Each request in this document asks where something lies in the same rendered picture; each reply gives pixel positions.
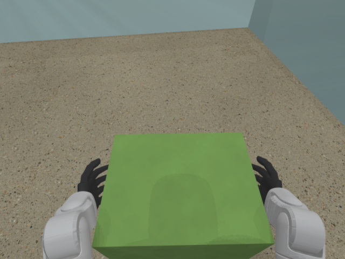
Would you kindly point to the robot right hand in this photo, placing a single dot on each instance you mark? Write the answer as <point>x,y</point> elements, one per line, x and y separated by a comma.
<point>269,177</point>

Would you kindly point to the robot left hand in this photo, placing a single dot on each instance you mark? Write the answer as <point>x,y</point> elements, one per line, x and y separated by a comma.
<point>89,183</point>

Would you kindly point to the carton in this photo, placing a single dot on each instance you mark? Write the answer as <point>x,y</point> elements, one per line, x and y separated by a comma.
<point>181,196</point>

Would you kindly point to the right robot forearm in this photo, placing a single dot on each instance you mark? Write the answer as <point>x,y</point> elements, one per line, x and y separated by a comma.
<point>300,233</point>

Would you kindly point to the left robot forearm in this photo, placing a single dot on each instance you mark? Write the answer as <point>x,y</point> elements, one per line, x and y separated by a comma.
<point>67,234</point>

